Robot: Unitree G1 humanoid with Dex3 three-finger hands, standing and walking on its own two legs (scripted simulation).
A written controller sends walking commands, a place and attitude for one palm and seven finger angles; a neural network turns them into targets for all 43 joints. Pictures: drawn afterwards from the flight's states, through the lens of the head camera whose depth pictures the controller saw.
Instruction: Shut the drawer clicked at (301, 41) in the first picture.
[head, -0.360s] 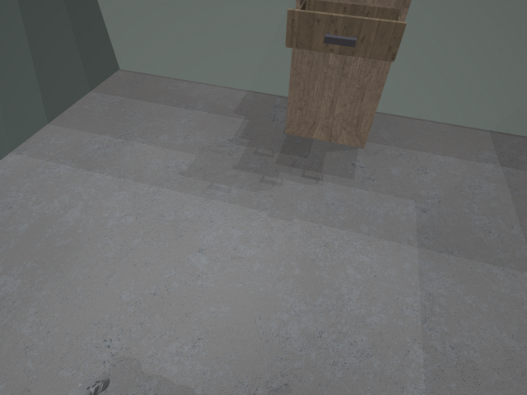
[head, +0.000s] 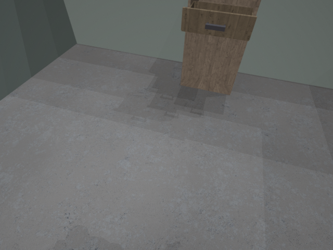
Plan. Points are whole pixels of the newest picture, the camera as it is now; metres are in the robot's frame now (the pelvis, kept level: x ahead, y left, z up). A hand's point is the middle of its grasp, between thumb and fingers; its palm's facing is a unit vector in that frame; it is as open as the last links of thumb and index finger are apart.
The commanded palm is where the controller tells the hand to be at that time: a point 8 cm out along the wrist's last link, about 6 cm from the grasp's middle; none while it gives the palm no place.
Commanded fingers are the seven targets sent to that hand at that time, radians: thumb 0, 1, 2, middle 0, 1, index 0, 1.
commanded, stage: stand and wait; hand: left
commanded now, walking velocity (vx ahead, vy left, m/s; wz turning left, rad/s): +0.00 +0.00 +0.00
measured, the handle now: (215, 26) +1.39 -0.23 -0.03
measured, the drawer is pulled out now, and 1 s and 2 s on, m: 0.30 0.30 0.30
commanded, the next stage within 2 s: look at it before walking up in 0.70 s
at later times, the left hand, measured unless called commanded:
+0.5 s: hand out of the picture +0.07 +0.24 -0.15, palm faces -0.03 -0.94 -0.33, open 7.4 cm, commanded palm none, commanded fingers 0.00 0.90 0.90 -0.20 -0.30 -0.20 -0.30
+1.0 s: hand out of the picture +0.06 +0.24 -0.16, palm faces -0.04 -0.95 -0.32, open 7.4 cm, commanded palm none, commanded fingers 0.00 0.90 0.90 -0.20 -0.30 -0.20 -0.30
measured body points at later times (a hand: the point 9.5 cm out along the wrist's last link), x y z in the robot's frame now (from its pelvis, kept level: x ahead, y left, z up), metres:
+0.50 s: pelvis -0.01 -0.01 +0.00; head -0.02 +0.00 +0.45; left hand +0.07 +0.29 -0.13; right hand +0.06 -0.30 -0.13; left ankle -0.01 +0.12 -0.74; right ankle -0.01 -0.12 -0.74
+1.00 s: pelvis -0.01 +0.00 +0.01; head -0.01 +0.00 +0.45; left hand +0.06 +0.29 -0.13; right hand +0.06 -0.30 -0.13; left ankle -0.01 +0.12 -0.74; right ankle -0.01 -0.12 -0.74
